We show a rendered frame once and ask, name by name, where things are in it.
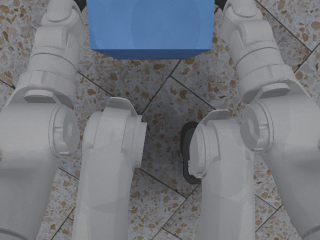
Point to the robot left forearm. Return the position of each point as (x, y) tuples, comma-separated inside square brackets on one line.
[(54, 59)]

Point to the carton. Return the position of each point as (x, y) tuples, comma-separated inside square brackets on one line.
[(150, 29)]

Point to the left robot shin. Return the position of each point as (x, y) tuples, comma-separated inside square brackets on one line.
[(92, 124)]

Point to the robot right hand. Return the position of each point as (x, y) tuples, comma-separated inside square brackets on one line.
[(220, 3)]

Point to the right robot foot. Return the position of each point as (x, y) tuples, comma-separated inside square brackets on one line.
[(185, 140)]

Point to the right robot upper arm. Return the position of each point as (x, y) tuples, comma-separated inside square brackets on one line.
[(285, 130)]

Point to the robot left hand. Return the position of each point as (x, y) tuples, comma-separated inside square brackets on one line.
[(81, 4)]

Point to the left robot upper arm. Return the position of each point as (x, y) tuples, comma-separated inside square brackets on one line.
[(34, 139)]

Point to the robot right forearm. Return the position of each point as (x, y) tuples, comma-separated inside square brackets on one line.
[(255, 54)]

